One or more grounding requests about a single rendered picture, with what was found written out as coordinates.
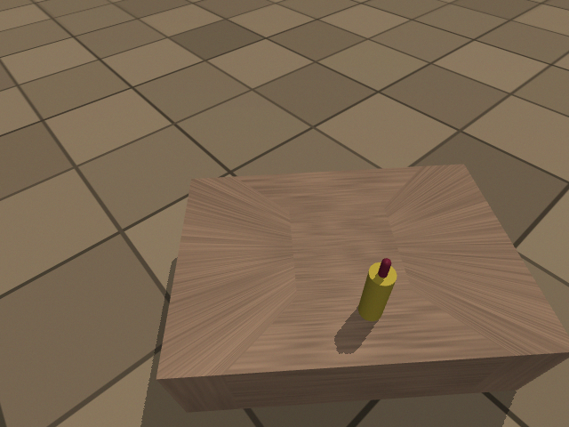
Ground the bottle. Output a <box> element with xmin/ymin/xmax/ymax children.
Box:
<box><xmin>358</xmin><ymin>258</ymin><xmax>397</xmax><ymax>321</ymax></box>

